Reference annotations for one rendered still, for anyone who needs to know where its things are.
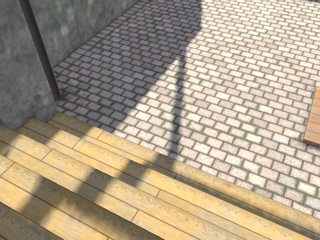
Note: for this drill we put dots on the stairs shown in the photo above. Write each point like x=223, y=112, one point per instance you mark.
x=69, y=180

